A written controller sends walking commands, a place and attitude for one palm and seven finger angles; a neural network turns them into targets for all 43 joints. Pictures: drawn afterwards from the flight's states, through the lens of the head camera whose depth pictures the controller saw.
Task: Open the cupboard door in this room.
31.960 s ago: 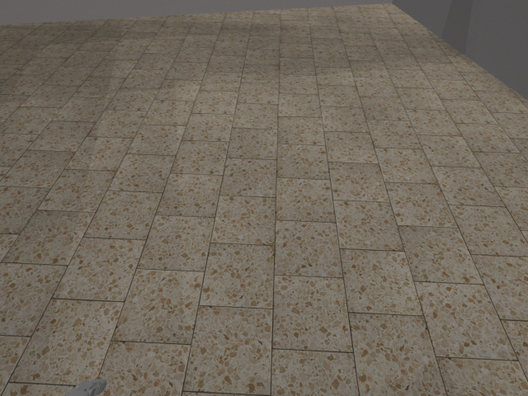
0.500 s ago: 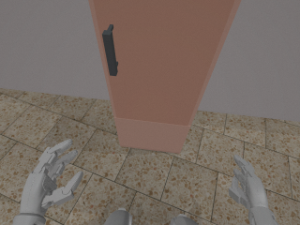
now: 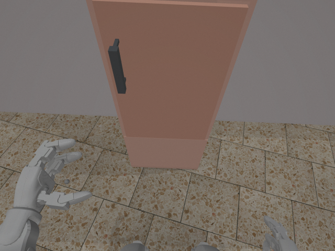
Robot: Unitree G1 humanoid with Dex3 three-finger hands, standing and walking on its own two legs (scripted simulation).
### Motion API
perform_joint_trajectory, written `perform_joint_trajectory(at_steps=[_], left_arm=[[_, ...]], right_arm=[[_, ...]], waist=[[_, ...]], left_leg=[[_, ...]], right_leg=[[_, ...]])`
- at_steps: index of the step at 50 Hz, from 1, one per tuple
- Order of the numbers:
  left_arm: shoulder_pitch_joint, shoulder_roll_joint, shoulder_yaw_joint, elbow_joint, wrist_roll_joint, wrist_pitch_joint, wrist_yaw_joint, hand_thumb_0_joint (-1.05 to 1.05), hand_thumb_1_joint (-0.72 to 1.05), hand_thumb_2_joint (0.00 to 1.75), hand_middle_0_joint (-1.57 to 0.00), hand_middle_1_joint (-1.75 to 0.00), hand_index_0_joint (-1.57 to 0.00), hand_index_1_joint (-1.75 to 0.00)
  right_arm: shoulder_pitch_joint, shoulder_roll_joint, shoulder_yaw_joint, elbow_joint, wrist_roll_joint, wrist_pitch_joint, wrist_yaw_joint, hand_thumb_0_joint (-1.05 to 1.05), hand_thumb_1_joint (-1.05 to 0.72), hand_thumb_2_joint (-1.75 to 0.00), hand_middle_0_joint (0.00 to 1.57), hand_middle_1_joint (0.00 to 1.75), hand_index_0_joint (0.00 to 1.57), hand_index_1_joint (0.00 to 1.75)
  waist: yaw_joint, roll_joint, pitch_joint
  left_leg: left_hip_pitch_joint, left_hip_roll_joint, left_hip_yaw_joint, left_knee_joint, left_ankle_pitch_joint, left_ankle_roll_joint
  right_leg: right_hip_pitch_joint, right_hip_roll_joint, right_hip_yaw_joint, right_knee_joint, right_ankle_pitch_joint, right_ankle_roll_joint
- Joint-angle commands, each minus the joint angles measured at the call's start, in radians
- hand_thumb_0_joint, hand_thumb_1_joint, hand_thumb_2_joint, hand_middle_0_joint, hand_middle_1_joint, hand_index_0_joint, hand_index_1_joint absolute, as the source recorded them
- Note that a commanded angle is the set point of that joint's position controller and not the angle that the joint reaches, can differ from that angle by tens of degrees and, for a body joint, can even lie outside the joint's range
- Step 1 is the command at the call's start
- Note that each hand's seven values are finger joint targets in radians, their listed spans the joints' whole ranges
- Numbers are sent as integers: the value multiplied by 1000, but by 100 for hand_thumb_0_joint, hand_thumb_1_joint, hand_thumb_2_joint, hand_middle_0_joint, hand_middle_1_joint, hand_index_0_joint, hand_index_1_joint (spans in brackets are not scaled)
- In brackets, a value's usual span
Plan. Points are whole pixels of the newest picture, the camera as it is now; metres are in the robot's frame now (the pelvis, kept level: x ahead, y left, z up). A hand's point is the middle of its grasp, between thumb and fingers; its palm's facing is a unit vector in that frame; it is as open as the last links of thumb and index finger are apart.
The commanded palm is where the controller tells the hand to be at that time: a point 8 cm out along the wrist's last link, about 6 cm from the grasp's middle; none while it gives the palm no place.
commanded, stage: raise the hand with hooked fingers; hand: left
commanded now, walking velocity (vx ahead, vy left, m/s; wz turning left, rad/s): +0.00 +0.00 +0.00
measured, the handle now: (119, 67) +0.59 +0.17 +0.08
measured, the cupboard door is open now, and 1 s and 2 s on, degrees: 0 0 0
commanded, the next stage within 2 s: move the hooked fingers beside the handle in 1.08 s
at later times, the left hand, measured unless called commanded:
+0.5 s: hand (36, 150) +0.30 +0.29 +0.10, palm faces +0.05 -1.00 -0.03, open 13.9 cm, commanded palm +0.27 +0.34 +0.10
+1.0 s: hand (39, 144) +0.31 +0.28 +0.10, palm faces +0.04 -1.00 -0.02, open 13.9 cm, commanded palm +0.27 +0.33 +0.11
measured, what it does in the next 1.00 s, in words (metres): stands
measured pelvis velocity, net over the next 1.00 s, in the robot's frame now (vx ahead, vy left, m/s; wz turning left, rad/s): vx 0.01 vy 0.01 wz -0.01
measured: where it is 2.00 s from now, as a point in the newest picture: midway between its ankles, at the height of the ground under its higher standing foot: outside the picture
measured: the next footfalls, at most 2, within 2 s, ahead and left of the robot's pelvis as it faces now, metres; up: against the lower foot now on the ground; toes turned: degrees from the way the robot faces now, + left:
none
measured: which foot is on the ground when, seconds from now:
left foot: down 0.00-1.00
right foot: down 0.00-1.00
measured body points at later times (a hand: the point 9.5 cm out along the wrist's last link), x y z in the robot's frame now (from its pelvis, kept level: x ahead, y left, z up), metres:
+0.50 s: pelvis +0.02 +0.02 +0.02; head +0.06 +0.03 +0.47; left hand +0.29 +0.34 +0.10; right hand +0.19 -0.21 -0.06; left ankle +0.01 +0.10 -0.69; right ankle +0.03 -0.11 -0.69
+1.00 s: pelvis +0.01 +0.01 +0.02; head +0.05 +0.02 +0.47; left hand +0.30 +0.34 +0.11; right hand +0.16 -0.24 -0.05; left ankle +0.01 +0.10 -0.69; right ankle +0.03 -0.11 -0.69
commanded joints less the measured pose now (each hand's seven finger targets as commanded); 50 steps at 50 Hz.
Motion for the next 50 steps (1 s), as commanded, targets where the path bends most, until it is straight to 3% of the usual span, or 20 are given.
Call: perform_joint_trajectory(at_steps=[1, 6, 9, 17, 20, 22, 24, 28, 30, 31, 35, 38, 50], left_arm=[[-140, 200, 95, -217, -25, -55, -1, 0, -31, 38, -29, -108, -29, -108], [-184, 221, 112, -186, -25, -17, -6, 0, -43, 33, -29, -115, -29, -115], [-237, 230, 111, -171, -22, 12, -25, 0, -50, 30, -30, -120, -30, -120], [-361, 293, 161, -81, -34, 72, -76, 0, -50, 30, -30, -120, -30, -120], [-410, 315, 180, -50, -40, 82, -100, 0, -50, 30, -30, -120, -30, -120], [-451, 331, 183, -22, -44, 89, -117, 0, -50, 30, -30, -120, -30, -120], [-484, 352, 195, -26, -41, 89, -128, 0, -50, 30, -30, -120, -30, -120], [-523, 401, 231, 13, -44, 96, -141, 0, -50, 30, -30, -120, -30, -120], [-508, 371, 217, 64, -52, 108, -152, 0, -50, 30, -30, -120, -30, -120], [-486, 349, 204, 82, -58, 111, -160, 0, -50, 30, -30, -120, -30, -120], [-485, 370, 211, 48, -53, 108, -164, 0, -50, 30, -30, -120, -30, -120], [-492, 400, 238, 13, -51, 94, -148, 0, -50, 30, -30, -120, -30, -120], [-507, 382, 223, 8, -42, 70, -128, 0, -50, 30, -30, -120, -30, -120]], right_arm=[[-68, -121, -35, -161, 4, -63, -5, 0, -90, -90, 20, 30, 20, 30], [-63, -128, -32, -161, 3, -48, -6, 0, -90, -90, 20, 30, 20, 30], [-61, -128, -26, -162, 6, -35, -7, 0, -90, -90, 20, 30, 20, 30], [-63, -135, -12, -151, 1, -16, -15, 0, -90, -90, 20, 30, 20, 30], [-68, -134, -11, -149, 4, -8, -18, 0, -90, -90, 20, 30, 20, 30], [-70, -139, -8, -151, 2, -3, -21, 0, -90, -90, 20, 30, 20, 30], [-69, -135, -7, -148, 5, 0, -23, 0, -90, -90, 20, 30, 20, 30], [-63, -141, -5, -150, 4, 6, -24, 0, -90, -90, 20, 30, 20, 30], [-62, -139, -5, -148, 6, 10, -24, 0, -90, -90, 20, 30, 20, 30], [-60, -141, -10, -151, 9, 10, -23, 0, -90, -90, 20, 30, 20, 30], [-56, -145, -16, -163, 7, 14, -11, 0, -90, -90, 20, 30, 20, 30], [-49, -147, -19, -168, 2, 17, -7, 0, -90, -90, 20, 30, 20, 30], [-58, -135, -13, -158, 6, 14, -20, 0, -90, -90, 20, 30, 20, 30]], waist=[[26, 87, -202], [22, 68, -201], [22, 93, -204], [24, 75, -202], [25, 58, -224], [23, 68, -207], [25, 112, -233], [31, 81, -227], [29, 75, -202], [25, 38, -195], [36, 83, -224], [37, 70, -232], [26, 106, -210]], left_leg=[[136, -24, -92, -188, 252, -17], [182, -19, -101, -211, 300, -24], [227, -14, -108, -223, 368, -32], [272, -11, -118, -243, 444, -42], [277, -13, -115, -254, 417, -40], [279, -17, -113, -257, 406, -39], [309, -14, -112, -267, 414, -39], [306, -13, -116, -281, 427, -39], [297, -16, -111, -289, 398, -37], [289, -16, -109, -289, 389, -33], [298, -20, -100, -286, 407, -31], [294, -18, -99, -285, 409, -29], [294, -19, -92, -292, 355, -23]], right_leg=[[183, 40, 60, -128, 154, -1], [199, 47, 47, -142, 203, 0], [208, 51, 42, -147, 243, -3], [241, 58, 39, -174, 301, -9], [258, 56, 43, -189, 292, -8], [262, 59, 47, -196, 292, -13], [265, 56, 50, -206, 286, -13], [289, 59, 50, -219, 297, -16], [282, 57, 48, -229, 283, -15], [279, 57, 49, -234, 284, -12], [291, 54, 57, -232, 298, -15], [299, 58, 59, -229, 304, -15], [298, 55, 68, -242, 277, -13]])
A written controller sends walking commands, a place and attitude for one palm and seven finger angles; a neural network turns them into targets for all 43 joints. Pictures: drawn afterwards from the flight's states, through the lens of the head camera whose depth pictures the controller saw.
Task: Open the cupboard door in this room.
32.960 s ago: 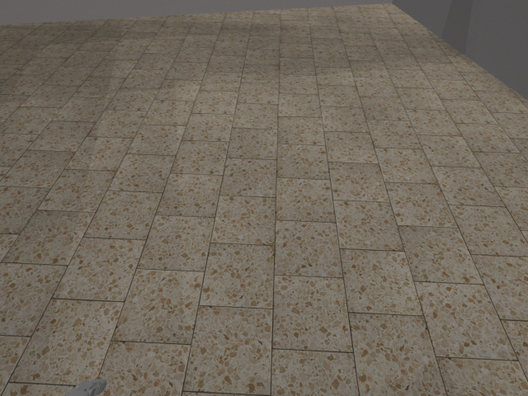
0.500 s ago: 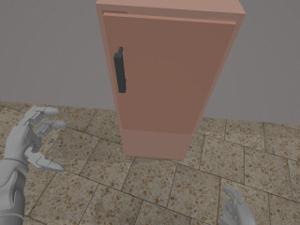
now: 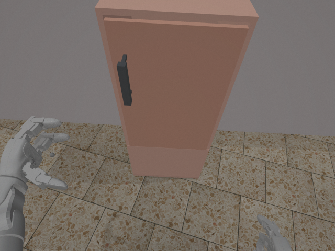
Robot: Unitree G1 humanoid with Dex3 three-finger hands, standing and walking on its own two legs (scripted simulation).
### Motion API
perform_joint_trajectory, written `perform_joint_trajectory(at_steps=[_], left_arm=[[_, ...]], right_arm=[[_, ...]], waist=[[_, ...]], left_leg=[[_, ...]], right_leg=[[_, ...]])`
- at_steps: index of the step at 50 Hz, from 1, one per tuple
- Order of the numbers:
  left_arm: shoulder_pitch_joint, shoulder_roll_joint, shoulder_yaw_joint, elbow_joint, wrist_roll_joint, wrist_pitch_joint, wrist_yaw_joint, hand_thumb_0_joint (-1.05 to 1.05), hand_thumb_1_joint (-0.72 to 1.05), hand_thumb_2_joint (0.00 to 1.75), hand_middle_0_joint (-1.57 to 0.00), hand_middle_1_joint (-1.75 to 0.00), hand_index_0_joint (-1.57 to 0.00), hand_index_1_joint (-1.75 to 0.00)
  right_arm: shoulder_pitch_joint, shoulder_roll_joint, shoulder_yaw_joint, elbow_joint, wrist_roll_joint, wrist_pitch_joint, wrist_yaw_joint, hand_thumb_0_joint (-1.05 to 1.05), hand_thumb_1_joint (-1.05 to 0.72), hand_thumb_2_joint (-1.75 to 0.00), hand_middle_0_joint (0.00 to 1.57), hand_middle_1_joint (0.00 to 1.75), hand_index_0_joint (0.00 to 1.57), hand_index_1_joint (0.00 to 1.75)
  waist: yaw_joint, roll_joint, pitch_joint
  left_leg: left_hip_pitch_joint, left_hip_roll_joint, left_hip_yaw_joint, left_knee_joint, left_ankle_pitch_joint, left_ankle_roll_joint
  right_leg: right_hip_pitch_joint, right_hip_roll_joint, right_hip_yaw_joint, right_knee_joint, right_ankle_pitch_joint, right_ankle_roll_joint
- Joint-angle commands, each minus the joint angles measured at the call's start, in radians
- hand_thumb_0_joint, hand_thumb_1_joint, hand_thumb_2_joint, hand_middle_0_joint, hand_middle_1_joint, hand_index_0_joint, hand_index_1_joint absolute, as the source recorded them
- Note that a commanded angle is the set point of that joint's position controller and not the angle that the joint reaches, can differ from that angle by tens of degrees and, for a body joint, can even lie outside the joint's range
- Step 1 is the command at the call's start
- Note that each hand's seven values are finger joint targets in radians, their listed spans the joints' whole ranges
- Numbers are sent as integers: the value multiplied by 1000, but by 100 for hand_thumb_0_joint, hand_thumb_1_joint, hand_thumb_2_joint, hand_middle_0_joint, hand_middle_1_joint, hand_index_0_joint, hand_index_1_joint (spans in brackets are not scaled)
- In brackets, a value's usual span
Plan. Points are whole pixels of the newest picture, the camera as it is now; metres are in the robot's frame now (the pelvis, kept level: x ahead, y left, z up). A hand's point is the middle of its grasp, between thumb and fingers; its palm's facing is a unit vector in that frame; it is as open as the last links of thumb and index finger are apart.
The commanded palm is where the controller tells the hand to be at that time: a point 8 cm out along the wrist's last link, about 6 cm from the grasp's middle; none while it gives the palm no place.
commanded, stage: raise the hand with hooked fingers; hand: left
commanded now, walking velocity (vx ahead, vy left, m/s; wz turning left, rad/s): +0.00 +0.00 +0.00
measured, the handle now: (126, 81) +0.58 +0.17 +0.06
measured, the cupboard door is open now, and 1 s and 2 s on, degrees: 0 0 0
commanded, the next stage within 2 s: move the hooked fingers beside the handle in 0.08 s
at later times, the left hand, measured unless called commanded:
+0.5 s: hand (69, 135) +0.35 +0.26 +0.08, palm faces +0.02 -1.00 -0.01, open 13.9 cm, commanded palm +0.32 +0.31 +0.08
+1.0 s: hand (85, 117) +0.40 +0.24 +0.08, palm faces +0.01 -1.00 +0.00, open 13.9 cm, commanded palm +0.38 +0.29 +0.08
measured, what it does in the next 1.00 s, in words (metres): stands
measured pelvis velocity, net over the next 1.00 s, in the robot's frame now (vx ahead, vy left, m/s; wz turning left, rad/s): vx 0.00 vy -0.01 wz -0.01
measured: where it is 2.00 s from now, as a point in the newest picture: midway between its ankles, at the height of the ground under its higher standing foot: outside the picture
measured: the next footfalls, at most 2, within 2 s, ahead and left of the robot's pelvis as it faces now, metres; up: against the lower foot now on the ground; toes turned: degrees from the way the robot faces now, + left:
none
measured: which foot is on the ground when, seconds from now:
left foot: down 0.00-1.00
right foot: down 0.00-1.00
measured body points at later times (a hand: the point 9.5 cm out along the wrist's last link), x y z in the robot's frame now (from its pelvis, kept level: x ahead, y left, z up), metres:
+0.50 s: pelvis -0.01 -0.01 +0.00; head +0.05 +0.00 +0.44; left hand +0.34 +0.31 +0.08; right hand +0.14 -0.26 -0.09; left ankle +0.00 +0.09 -0.71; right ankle +0.02 -0.12 -0.71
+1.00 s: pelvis +0.00 -0.01 +0.00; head +0.07 +0.00 +0.44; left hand +0.40 +0.29 +0.08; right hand +0.09 -0.27 -0.11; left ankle +0.00 +0.09 -0.71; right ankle +0.02 -0.12 -0.71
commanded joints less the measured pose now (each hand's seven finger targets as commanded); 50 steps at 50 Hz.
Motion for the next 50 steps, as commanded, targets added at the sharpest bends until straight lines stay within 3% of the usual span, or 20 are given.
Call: perform_joint_trajectory(at_steps=[1, 9, 11, 12, 15, 18, 19, 20, 24, 28, 30, 32, 33, 37, 39, 42, 43, 45, 48, 50], left_arm=[[-227, 272, 80, -201, -31, -64, -4, 0, -50, 30, -30, -120, -30, -120], [-245, 270, 70, -162, -35, -46, -21, 0, -50, 30, -30, -120, -30, -120], [-340, 263, 50, -137, -30, -49, -16, 0, -50, 30, -30, -120, -30, -120], [-389, 291, 61, -124, -27, -54, -14, 0, -50, 30, -30, -120, -30, -120], [-493, 268, 17, -85, -7, -67, -11, 0, -50, 30, -30, -120, -30, -120], [-529, 310, 33, -40, 10, -75, -8, 0, -50, 30, -30, -120, -30, -120], [-548, 285, 7, -19, 16, -72, -7, 0, -50, 30, -30, -120, -30, -120], [-552, 306, 27, 23, 20, -68, -1, 0, -50, 30, -30, -120, -30, -120], [-537, 350, 71, 73, 26, -73, 1, 0, -50, 30, -30, -120, -30, -120], [-557, 349, 71, 71, 25, -84, 6, 0, -50, 30, -30, -120, -30, -120], [-562, 317, 50, 94, 25, -85, 12, 0, -50, 30, -30, -120, -30, -120], [-570, 357, 79, 106, 28, -92, 18, 0, -50, 30, -30, -120, -30, -120], [-575, 365, 88, 93, 32, -96, 20, 0, -50, 30, -30, -120, -30, -120], [-633, 324, 43, 104, 39, -110, 30, 0, -50, 30, -30, -120, -30, -120], [-682, 340, 46, 104, 51, -120, 36, 0, -50, 30, -30, -120, -30, -120], [-709, 343, 45, 141, 58, -129, 47, 0, -50, 30, -30, -120, -30, -120], [-727, 329, 30, 134, 62, -134, 48, 0, -50, 30, -30, -120, -30, -120], [-742, 305, 7, 165, 69, -135, 57, 0, -50, 30, -30, -120, -30, -120], [-789, 363, 49, 243, 83, -136, 70, 0, -50, 30, -30, -120, -30, -120], [-825, 341, 21, 275, 95, -140, 73, 0, -50, 30, -30, -120, -30, -120]], right_arm=[[-41, -145, -53, -134, 6, -54, -14, 0, -90, -90, 20, 30, 20, 30], [-53, -146, -48, -138, 9, -53, -19, 0, -90, -90, 20, 30, 20, 30], [-50, -146, -45, -125, 10, -52, -25, 0, -90, -90, 20, 30, 20, 30], [-45, -151, -44, -117, 9, -50, -28, 0, -90, -90, 20, 30, 20, 30], [-37, -146, -43, -103, 11, -50, -37, 0, -90, -90, 20, 30, 20, 30], [-22, -151, -44, -96, 8, -42, -37, 0, -90, -90, 20, 30, 20, 30], [-21, -149, -42, -94, 8, -39, -35, 0, -90, -90, 20, 30, 20, 30], [-9, -153, -44, -88, 8, -35, -35, 0, -90, -90, 20, 30, 20, 30], [7, -156, -47, -103, 4, -15, -21, 0, -90, -90, 20, 30, 20, 30], [29, -156, -54, -110, 5, 6, -10, 0, -90, -90, 20, 30, 20, 30], [42, -155, -59, -108, 6, 14, -7, 0, -90, -90, 20, 30, 20, 30], [54, -165, -61, -105, 3, 24, -6, 0, -90, -90, 20, 30, 20, 30], [57, -161, -64, -106, 4, 28, -4, 0, -90, -90, 20, 30, 20, 30], [71, -160, -66, -94, 3, 44, -4, 0, -90, -90, 20, 30, 20, 30], [77, -159, -68, -82, 4, 50, -5, 0, -90, -90, 20, 30, 20, 30], [93, -164, -69, -70, 1, 58, -6, 0, -90, -90, 20, 30, 20, 30], [91, -158, -69, -69, 0, 61, -4, 0, -90, -90, 20, 30, 20, 30], [94, -156, -68, -64, 1, 66, -1, 0, -90, -90, 20, 30, 20, 30], [109, -166, -67, -51, -3, 82, 0, 0, -90, -90, 20, 30, 20, 30], [107, -162, -64, -55, -3, 90, 2, 0, -90, -90, 20, 30, 20, 30]], waist=[[7, 86, -222], [6, 53, -213], [-16, 48, -189], [-21, 50, -179], [-37, 83, -212], [-29, 74, -253], [-32, 91, -256], [-31, 57, -259], [-3, 77, -300], [-11, 64, -315], [-20, 53, -303], [-15, 24, -315], [-14, 58, -329], [-40, 38, -315], [-42, 95, -330], [-47, 63, -342], [-49, 92, -353], [-56, 82, -344], [-57, 38, -325], [-63, 65, -325]], left_leg=[[112, -12, -105, -131, 280, -32], [77, -18, -97, -126, 227, -24], [72, -18, -99, -121, 201, -24], [64, -17, -100, -114, 188, -24], [80, -21, -99, -111, 163, -23], [78, -20, -99, -102, 201, -22], [79, -21, -100, -103, 207, -23], [67, -19, -103, -101, 212, -24], [48, -21, -91, -92, 274, -25], [47, -17, -81, -81, 333, -22], [48, -16, -80, -85, 315, -23], [27, -17, -81, -83, 320, -20], [38, -18, -75, -82, 330, -20], [47, -15, -79, -80, 331, -16], [59, -15, -81, -83, 325, -20], [70, -11, -89, -75, 341, -19], [80, -12, -86, -75, 354, -20], [79, -11, -88, -75, 342, -20], [41, -9, -92, -73, 325, -20], [27, -13, -86, -70, 303, -19]], right_leg=[[114, 44, 54, -63, 191, -26], [124, 37, 72, -72, 164, -24], [91, 37, 74, -75, 142, -20], [85, 39, 81, -75, 128, -23], [66, 34, 87, -76, 101, -20], [94, 33, 89, -62, 144, -22], [85, 31, 85, -57, 153, -23], [89, 32, 84, -55, 159, -21], [135, 32, 89, -34, 230, -24], [139, 38, 91, -23, 304, -19], [116, 40, 85, -28, 283, -16], [143, 41, 89, -21, 297, -18], [143, 41, 95, -23, 309, -16], [111, 47, 88, -23, 301, -16], [101, 45, 90, -24, 287, -17], [94, 49, 85, -19, 289, -19], [92, 47, 88, -21, 300, -17], [74, 47, 83, -23, 286, -16], [72, 47, 81, -16, 279, -16], [63, 44, 86, -13, 268, -16]])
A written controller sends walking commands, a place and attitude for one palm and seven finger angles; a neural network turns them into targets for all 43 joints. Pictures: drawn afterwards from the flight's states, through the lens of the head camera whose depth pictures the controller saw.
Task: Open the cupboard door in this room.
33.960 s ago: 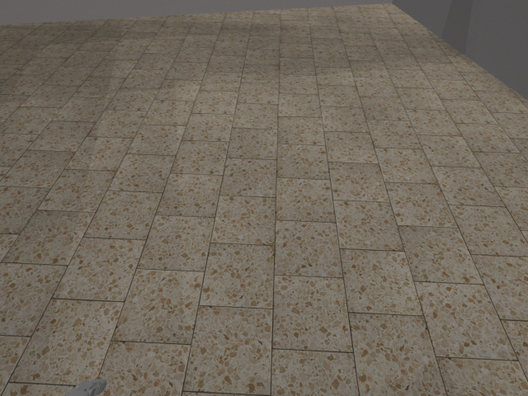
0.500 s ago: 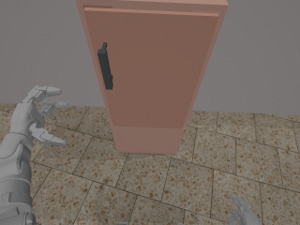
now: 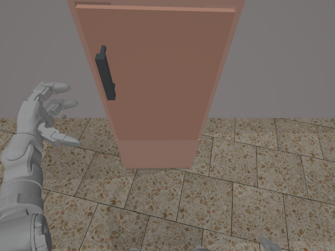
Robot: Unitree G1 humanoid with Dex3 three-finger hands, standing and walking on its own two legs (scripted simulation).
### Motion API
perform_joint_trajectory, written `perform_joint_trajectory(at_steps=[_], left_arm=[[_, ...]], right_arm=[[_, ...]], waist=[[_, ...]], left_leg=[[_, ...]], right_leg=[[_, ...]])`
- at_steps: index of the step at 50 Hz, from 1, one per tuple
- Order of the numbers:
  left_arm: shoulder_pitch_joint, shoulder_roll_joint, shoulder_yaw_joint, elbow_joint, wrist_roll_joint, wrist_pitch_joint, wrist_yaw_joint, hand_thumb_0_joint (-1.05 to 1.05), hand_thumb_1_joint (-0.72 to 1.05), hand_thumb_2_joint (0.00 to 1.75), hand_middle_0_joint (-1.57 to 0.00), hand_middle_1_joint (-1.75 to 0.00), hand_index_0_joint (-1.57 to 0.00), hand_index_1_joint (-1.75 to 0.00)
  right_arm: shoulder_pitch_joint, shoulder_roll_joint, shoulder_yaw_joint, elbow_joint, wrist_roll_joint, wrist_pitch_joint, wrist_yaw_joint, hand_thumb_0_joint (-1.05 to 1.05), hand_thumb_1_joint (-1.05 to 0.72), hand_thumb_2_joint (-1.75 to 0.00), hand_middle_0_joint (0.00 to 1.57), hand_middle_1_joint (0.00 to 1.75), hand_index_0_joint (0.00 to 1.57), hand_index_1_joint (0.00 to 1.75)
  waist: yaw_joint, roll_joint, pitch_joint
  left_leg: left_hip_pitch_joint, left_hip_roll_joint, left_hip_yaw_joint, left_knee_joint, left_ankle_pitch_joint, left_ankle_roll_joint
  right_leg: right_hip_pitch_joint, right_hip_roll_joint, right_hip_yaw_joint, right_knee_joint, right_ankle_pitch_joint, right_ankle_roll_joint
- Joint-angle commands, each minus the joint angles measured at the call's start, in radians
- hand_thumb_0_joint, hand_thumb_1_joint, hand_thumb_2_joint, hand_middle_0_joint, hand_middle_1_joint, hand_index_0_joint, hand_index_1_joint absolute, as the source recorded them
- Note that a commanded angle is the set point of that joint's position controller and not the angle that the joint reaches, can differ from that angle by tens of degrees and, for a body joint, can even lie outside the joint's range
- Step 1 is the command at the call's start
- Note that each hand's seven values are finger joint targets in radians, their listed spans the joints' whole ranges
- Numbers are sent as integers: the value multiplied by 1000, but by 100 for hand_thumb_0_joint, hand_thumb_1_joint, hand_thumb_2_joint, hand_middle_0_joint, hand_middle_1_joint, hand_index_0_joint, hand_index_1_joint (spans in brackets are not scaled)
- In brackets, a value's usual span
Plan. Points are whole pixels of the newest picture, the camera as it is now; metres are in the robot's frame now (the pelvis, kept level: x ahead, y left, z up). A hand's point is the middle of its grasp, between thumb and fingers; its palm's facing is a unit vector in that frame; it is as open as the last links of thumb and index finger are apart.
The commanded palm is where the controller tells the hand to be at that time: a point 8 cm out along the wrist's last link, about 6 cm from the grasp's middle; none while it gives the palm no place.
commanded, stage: move the hooked fingers beside the handle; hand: left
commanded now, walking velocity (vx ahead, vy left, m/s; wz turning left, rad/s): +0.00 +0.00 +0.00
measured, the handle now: (107, 74) +0.57 +0.18 +0.06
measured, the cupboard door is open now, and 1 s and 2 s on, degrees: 0 0 0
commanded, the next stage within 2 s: slide the fingers in behind the handle in 1.58 s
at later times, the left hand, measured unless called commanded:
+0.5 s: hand (77, 93) +0.48 +0.24 +0.08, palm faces +0.02 -1.00 -0.01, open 13.9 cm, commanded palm +0.46 +0.29 +0.08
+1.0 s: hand (86, 82) +0.53 +0.23 +0.07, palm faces +0.02 -1.00 -0.02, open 13.7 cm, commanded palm +0.50 +0.27 +0.07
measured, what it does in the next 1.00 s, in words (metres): stands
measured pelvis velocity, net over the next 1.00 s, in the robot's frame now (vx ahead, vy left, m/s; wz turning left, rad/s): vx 0.01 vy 0.01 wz -0.04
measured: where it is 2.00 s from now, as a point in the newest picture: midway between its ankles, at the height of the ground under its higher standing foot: outside the picture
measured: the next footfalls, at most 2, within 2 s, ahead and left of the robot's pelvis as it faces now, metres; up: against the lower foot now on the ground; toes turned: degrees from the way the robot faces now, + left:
none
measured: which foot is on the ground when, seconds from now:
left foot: down 0.00-1.00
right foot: down 0.00-1.00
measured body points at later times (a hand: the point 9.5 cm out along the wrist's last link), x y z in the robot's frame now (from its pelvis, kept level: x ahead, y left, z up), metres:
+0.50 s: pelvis +0.00 +0.00 -0.01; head +0.10 +0.02 +0.43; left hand +0.47 +0.29 +0.08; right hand +0.01 -0.27 -0.12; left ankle -0.01 +0.09 -0.71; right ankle +0.01 -0.11 -0.71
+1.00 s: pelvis +0.01 +0.01 -0.02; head +0.14 +0.02 +0.41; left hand +0.52 +0.28 +0.08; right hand -0.02 -0.26 -0.12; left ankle -0.01 +0.09 -0.71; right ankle +0.01 -0.11 -0.71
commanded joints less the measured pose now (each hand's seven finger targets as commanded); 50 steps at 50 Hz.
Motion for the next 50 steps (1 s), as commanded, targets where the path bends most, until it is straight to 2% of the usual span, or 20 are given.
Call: perform_joint_trajectory(at_steps=[1, 3, 5, 9, 11, 13, 15, 17, 23, 26, 29, 30, 35, 39, 40, 44, 46, 47, 48, 50], left_arm=[[-412, 318, 66, -112, -3, -69, 14, 0, -50, 30, -30, -120, -30, -120], [-470, 304, 38, -120, 7, -86, 15, 0, -50, 30, -30, -120, -30, -120], [-528, 289, 20, -84, 12, -97, 21, 0, -50, 30, -30, -120, -30, -120], [-570, 354, 64, 25, 27, -106, 26, 0, -50, 30, -30, -120, -30, -120], [-594, 362, 59, 41, 39, -109, 27, 0, -50, 30, -30, -120, -30, -120], [-609, 384, 69, 38, 47, -118, 25, 0, -50, 30, -30, -120, -30, -120], [-662, 365, 46, 51, 49, -121, 26, 0, -50, 30, -30, -120, -30, -120], [-692, 372, 48, 88, 50, -121, 30, 0, -50, 30, -30, -120, -30, -120], [-739, 467, 95, 110, 81, -120, 38, 0, -50, 30, -30, -120, -30, -120], [-790, 423, 50, 156, 88, -108, 41, 0, -50, 30, -30, -120, -30, -120], [-813, 473, 84, 174, 96, -109, 52, 0, -50, 30, -30, -120, -30, -120], [-853, 460, 67, 160, 99, -109, 54, 0, -50, 30, -30, -120, -30, -120], [-860, 475, 81, 177, 116, -107, 71, 0, -50, 30, -30, -120, -30, -120], [-890, 468, 67, 225, 133, -90, 84, 0, -50, 30, -30, -120, -30, -120], [-871, 508, 102, 228, 138, -90, 90, 0, -50, 30, -30, -120, -30, -120], [-800, 481, 93, 174, 137, -103, 81, 0, -50, 30, -30, -120, -30, -120], [-806, 424, 61, 165, 119, -99, 75, 0, -50, 30, -30, -120, -30, -120], [-810, 454, 88, 155, 111, -104, 74, 0, -50, 30, -30, -120, -30, -120], [-831, 460, 92, 108, 108, -110, 72, 0, -50, 30, -30, -120, -30, -120], [-793, 432, 81, 100, 106, -111, 75, 0, -50, 30, -30, -120, -30, -120]], right_arm=[[68, -164, -59, -87, 0, -15, -7, 0, -90, -90, 20, 30, 20, 30], [74, -161, -58, -89, -2, -7, -4, 0, -90, -90, 20, 30, 20, 30], [84, -163, -59, -77, -3, -1, -2, 0, -90, -90, 20, 30, 20, 30], [105, -173, -57, -65, -8, 20, -2, 0, -90, -90, 20, 30, 20, 30], [112, -172, -55, -68, -9, 29, 1, 0, -90, -90, 20, 30, 20, 30], [127, -174, -58, -67, -12, 42, 2, 0, -90, -90, 20, 30, 20, 30], [133, -174, -57, -61, -13, 50, 3, 0, -90, -90, 20, 30, 20, 30], [149, -181, -58, -54, -15, 60, 3, 0, -90, -90, 20, 30, 20, 30], [188, -187, -58, -47, -22, 84, 4, 0, -90, -90, 20, 30, 20, 30], [202, -188, -56, -40, -24, 95, 7, 0, -90, -90, 20, 30, 20, 30], [225, -197, -56, -40, -29, 105, 6, 0, -90, -90, 20, 30, 20, 30], [232, -196, -57, -33, -31, 107, 7, 0, -90, -90, 20, 30, 20, 30], [263, -196, -57, -32, -41, 128, 19, 0, -90, -90, 20, 30, 20, 30], [281, -199, -56, -30, -45, 147, 24, 0, -90, -90, 20, 30, 20, 30], [289, -201, -57, -34, -47, 150, 25, 0, -90, -90, 20, 30, 20, 30], [291, -193, -61, -56, -48, 167, 35, 0, -90, -90, 20, 30, 20, 30], [283, -189, -63, -56, -45, 171, 40, 0, -90, -90, 20, 30, 20, 30], [287, -194, -65, -55, -45, 175, 36, 0, -90, -90, 20, 30, 20, 30], [286, -193, -67, -56, -45, 178, 36, 0, -90, -90, 20, 30, 20, 30], [277, -184, -67, -58, -42, 179, 39, 0, -90, -90, 20, 30, 20, 30]], waist=[[-9, 54, -303], [-16, 97, -345], [-34, 85, -334], [-36, 45, -349], [-36, 90, -359], [-40, 81, -402], [-56, 103, -382], [-70, 72, -371], [-68, 133, -448], [-103, 106, -386], [-103, 112, -432], [-118, 130, -440], [-114, 169, -482], [-138, 139, -450], [-122, 132, -460], [-102, 167, -519], [-115, 148, -481], [-113, 134, -480], [-109, 179, -530], [-101, 188, -522]], left_leg=[[120, -18, -96, -92, 314, -10], [149, -16, -98, -79, 347, -12], [158, -11, -104, -72, 329, -14], [97, -14, -101, -57, 305, -8], [94, -16, -98, -52, 306, -8], [112, -12, -104, -40, 352, -8], [110, -9, -106, -37, 337, -10], [105, -6, -116, -32, 327, -7], [93, -8, -108, -12, 365, -7], [75, -2, -115, -9, 329, -4], [76, -2, -117, 0, 354, -4], [92, 1, -122, 5, 371, -4], [131, 8, -129, 25, 454, -12], [101, 11, -129, 34, 449, -8], [86, 10, -128, 34, 446, -7], [147, 16, -129, 40, 550, -14], [139, 15, -122, 35, 511, -9], [141, 17, -127, 38, 529, -7], [173, 17, -126, 36, 558, -12], [187, 17, -125, 38, 571, -14]], right_leg=[[162, 37, 73, -48, 276, -8], [149, 39, 75, -36, 289, -8], [106, 42, 70, -37, 262, -6], [125, 42, 80, -24, 266, -3], [117, 41, 83, -18, 267, -4], [120, 45, 81, -6, 294, -3], [84, 46, 79, -9, 272, -2], [59, 51, 74, -8, 252, -4], [83, 50, 85, 7, 293, -1], [21, 55, 77, -2, 250, 2], [32, 56, 79, 7, 269, 2], [16, 56, 78, 9, 277, 4], [-12, 62, 71, 23, 306, 1], [-33, 66, 70, 21, 309, 5], [-11, 66, 70, 25, 316, 2], [-3, 70, 65, 35, 360, 1], [-13, 74, 65, 22, 348, 3], [-3, 74, 64, 25, 361, -1], [6, 74, 67, 28, 376, 1], [-3, 75, 65, 24, 370, 1]])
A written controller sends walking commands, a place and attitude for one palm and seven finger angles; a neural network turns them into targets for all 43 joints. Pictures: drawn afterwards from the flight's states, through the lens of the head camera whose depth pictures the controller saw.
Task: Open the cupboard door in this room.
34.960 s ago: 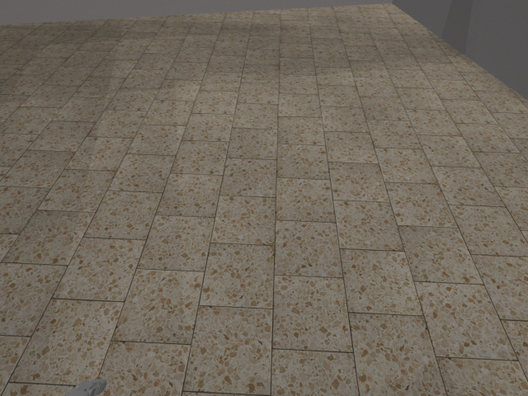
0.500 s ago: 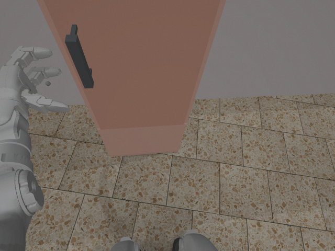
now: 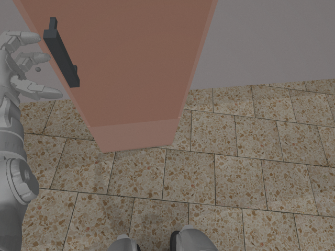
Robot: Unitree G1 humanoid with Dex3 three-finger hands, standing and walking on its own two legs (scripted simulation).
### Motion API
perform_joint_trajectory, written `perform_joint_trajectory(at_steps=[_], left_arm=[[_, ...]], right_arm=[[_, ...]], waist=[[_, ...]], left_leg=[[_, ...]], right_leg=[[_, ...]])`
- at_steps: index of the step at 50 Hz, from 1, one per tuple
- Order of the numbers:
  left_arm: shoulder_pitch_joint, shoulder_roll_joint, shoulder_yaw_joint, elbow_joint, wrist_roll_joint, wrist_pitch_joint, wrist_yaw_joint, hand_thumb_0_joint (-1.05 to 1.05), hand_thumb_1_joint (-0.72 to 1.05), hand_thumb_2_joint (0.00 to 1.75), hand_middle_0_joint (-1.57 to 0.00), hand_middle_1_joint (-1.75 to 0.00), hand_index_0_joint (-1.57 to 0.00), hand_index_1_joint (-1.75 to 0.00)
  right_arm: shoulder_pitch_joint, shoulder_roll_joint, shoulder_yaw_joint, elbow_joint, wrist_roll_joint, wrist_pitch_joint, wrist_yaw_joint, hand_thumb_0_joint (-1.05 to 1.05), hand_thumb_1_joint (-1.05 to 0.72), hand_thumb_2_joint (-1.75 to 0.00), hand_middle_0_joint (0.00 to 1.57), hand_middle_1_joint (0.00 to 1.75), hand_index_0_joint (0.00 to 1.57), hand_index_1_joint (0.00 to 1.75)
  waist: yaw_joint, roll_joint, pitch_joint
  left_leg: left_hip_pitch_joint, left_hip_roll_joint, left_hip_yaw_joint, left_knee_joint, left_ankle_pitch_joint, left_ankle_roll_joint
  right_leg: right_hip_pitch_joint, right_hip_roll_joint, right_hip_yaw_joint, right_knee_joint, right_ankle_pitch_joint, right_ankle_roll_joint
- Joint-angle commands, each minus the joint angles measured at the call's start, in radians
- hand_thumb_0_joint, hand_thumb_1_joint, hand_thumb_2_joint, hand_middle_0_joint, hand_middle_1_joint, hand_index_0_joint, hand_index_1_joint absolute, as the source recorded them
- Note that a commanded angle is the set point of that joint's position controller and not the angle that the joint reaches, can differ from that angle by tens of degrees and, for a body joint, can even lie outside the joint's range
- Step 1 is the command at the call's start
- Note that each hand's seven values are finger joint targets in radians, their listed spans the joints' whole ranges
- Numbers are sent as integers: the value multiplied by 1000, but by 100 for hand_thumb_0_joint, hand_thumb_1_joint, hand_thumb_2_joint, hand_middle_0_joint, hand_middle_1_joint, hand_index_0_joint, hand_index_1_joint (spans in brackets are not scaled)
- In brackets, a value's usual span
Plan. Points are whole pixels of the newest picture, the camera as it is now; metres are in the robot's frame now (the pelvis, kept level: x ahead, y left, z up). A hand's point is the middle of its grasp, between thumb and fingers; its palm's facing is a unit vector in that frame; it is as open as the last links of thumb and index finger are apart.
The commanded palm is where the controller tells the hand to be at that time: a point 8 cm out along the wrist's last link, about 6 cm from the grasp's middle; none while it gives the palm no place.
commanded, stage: move the hooked fingers beside the handle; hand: left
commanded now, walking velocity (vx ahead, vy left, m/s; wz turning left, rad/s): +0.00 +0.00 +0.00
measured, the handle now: (64, 55) +0.55 +0.20 +0.08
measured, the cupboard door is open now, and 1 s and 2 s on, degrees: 0 0 0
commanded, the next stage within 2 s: slide the fingers in behind the handle in 0.58 s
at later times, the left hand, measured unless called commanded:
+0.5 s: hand (34, 74) +0.49 +0.24 +0.09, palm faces +0.06 -1.00 -0.02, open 13.9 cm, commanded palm +0.47 +0.29 +0.09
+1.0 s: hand (46, 70) +0.50 +0.22 +0.09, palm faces +0.05 -1.00 +0.00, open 13.9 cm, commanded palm +0.47 +0.27 +0.09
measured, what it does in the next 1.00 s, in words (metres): stands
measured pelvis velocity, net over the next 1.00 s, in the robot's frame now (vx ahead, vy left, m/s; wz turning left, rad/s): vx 0.00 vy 0.00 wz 0.00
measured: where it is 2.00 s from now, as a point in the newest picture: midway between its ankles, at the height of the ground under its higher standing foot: outside the picture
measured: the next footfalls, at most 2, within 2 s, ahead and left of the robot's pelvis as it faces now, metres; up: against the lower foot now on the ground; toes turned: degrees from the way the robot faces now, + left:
none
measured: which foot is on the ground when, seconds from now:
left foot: down 0.00-1.00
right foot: down 0.00-1.00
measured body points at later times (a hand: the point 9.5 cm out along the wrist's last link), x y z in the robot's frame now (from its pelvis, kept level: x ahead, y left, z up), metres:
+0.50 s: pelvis +0.00 +0.00 +0.00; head +0.12 +0.02 +0.43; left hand +0.48 +0.30 +0.09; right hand +0.02 -0.28 -0.11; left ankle -0.02 +0.08 -0.69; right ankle +0.01 -0.12 -0.69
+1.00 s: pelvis +0.00 +0.00 +0.00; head +0.12 +0.02 +0.43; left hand +0.49 +0.28 +0.09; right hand -0.02 -0.27 -0.11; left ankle -0.02 +0.08 -0.69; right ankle +0.01 -0.12 -0.69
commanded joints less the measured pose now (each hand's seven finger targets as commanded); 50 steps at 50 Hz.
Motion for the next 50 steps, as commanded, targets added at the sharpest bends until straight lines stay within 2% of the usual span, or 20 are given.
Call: perform_joint_trajectory(at_steps=[1, 6, 8, 11, 12, 13, 15, 17, 21, 23, 26, 28, 29, 33, 35, 37, 42, 44, 47, 50], left_arm=[[-394, 257, 23, -256, -38, -70, 1, 0, -50, 30, -30, -120, -30, -120], [-370, 255, 20, -272, -30, -73, 21, 0, -50, 30, -30, -120, -30, -120], [-365, 262, 33, -302, -35, -80, 22, 0, -50, 30, -30, -120, -30, -120], [-316, 253, 21, -218, -35, -61, 13, 0, -50, 30, -30, -120, -30, -120], [-346, 234, -3, -230, -36, -65, 7, 0, -50, 30, -30, -120, -30, -120], [-356, 228, -8, -233, -36, -66, 5, 0, -50, 30, -30, -120, -30, -120], [-352, 264, 19, -223, -40, -70, 3, 0, -50, 30, -30, -120, -30, -120], [-398, 219, -23, -221, -43, -76, -5, 0, -50, 30, -30, -120, -30, -120], [-416, 208, -36, -196, -41, -77, -7, 0, -50, 30, -30, -120, -30, -120], [-453, 224, -28, -221, -41, -83, -8, 0, -50, 30, -30, -120, -30, -120], [-431, 262, -3, -184, -34, -76, -2, 0, -50, 30, -30, -120, -30, -120], [-459, 245, -25, -185, -27, -72, -1, 0, -50, 30, -30, -120, -30, -120], [-439, 280, 5, -156, -25, -67, 3, 0, -50, 30, -30, -120, -30, -120], [-453, 309, 25, -243, -21, -89, 3, 0, -50, 30, -30, -120, -30, -120], [-400, 270, 13, -224, -31, -84, -1, 0, -50, 30, -30, -120, -30, -120], [-379, 240, 1, -177, -46, -67, -7, 0, -50, 30, -30, -120, -30, -120], [-430, 248, -5, -207, -31, -59, 18, 0, -50, 30, -30, -120, -30, -120], [-443, 236, -6, -262, -29, -80, 30, 0, -50, 30, -30, -120, -30, -120], [-406, 203, -10, -244, -37, -85, 42, 0, -50, 30, -30, -120, -30, -120], [-406, 190, -23, -221, -29, -70, 48, 0, -50, 30, -30, -120, -30, -120]], right_arm=[[162, -190, -74, -40, -1, -5, -9, 0, -90, -90, 20, 30, 20, 30], [147, -185, -73, -40, 2, -1, -8, 0, -90, -90, 20, 30, 20, 30], [144, -184, -76, -46, 3, -1, -8, 0, -90, -90, 20, 30, 20, 30], [126, -185, -69, -52, 9, -1, -12, 0, -90, -90, 20, 30, 20, 30], [122, -185, -66, -51, 10, -1, -15, 0, -90, -90, 20, 30, 20, 30], [118, -183, -65, -53, 9, -2, -15, 0, -90, -90, 20, 30, 20, 30], [119, -189, -67, -52, 10, -5, -18, 0, -90, -90, 20, 30, 20, 30], [115, -185, -63, -51, 9, -10, -21, 0, -90, -90, 20, 30, 20, 30], [113, -189, -63, -40, 9, -18, -23, 0, -90, -90, 20, 30, 20, 30], [117, -191, -65, -34, 7, -20, -24, 0, -90, -90, 20, 30, 20, 30], [117, -195, -62, -34, 7, -20, -24, 0, -90, -90, 20, 30, 20, 30], [119, -193, -58, -37, 5, -21, -23, 0, -90, -90, 20, 30, 20, 30], [125, -197, -59, -35, 6, -21, -24, 0, -90, -90, 20, 30, 20, 30], [135, -195, -63, -48, 2, -21, -21, 0, -90, -90, 20, 30, 20, 30], [133, -190, -64, -49, 3, -19, -15, 0, -90, -90, 20, 30, 20, 30], [137, -194, -64, -47, 6, -15, -16, 0, -90, -90, 20, 30, 20, 30], [150, -196, -65, -44, 3, -15, -17, 0, -90, -90, 20, 30, 20, 30], [150, -188, -68, -43, -1, -18, -11, 0, -90, -90, 20, 30, 20, 30], [154, -189, -72, -40, -2, -18, -4, 0, -90, -90, 20, 30, 20, 30], [146, -186, -70, -39, 0, -15, -3, 0, -90, -90, 20, 30, 20, 30]], waist=[[17, 163, -487], [25, 171, -465], [31, 164, -505], [25, 83, -407], [14, 111, -394], [20, 146, -404], [20, 102, -420], [0, 109, -403], [-5, 120, -417], [-4, 167, -455], [2, 114, -430], [-7, 145, -432], [-2, 115, -418], [16, 189, -527], [22, 182, -512], [7, 101, -438], [2, 125, -437], [13, 196, -496], [12, 133, -477], [11, 139, -437]], left_leg=[[399, -11, -132, -66, 604, -21], [398, -13, -130, -73, 613, -22], [419, -15, -129, -68, 646, -21], [316, -23, -113, -84, 535, -12], [330, -23, -114, -85, 540, -10], [343, -25, -111, -84, 535, -13], [331, -26, -113, -81, 514, -12], [322, -28, -115, -79, 492, -10], [327, -29, -121, -74, 462, -13], [367, -26, -129, -63, 502, -18], [312, -28, -128, -65, 458, -14], [313, -29, -129, -65, 447, -14], [289, -29, -127, -63, 433, -13], [358, -26, -132, -54, 516, -20], [363, -23, -129, -54, 537, -22], [312, -23, -127, -62, 491, -12], [314, -25, -130, -73, 458, -12], [377, -23, -135, -67, 512, -23], [371, -19, -138, -63, 536, -21], [335, -23, -128, -71, 495, -20]], right_leg=[[208, 49, 49, -37, 381, -6], [220, 47, 49, -39, 388, -8], [246, 49, 53, -35, 422, -8], [274, 45, 56, -48, 404, -5], [259, 44, 56, -48, 403, -7], [250, 43, 59, -49, 392, -7], [262, 43, 61, -48, 388, -7], [251, 42, 61, -45, 381, -8], [222, 40, 61, -45, 340, -6], [201, 40, 60, -36, 345, -8], [220, 40, 61, -37, 330, -7], [205, 40, 60, -34, 321, -8], [212, 40, 59, -35, 315, -8], [235, 43, 61, -18, 361, -11], [227, 46, 56, -24, 365, -11], [231, 50, 53, -34, 355, -10], [209, 47, 52, -37, 323, -10], [197, 47, 51, -29, 331, -12], [201, 52, 45, -27, 348, -13], [205, 48, 49, -33, 339, -9]])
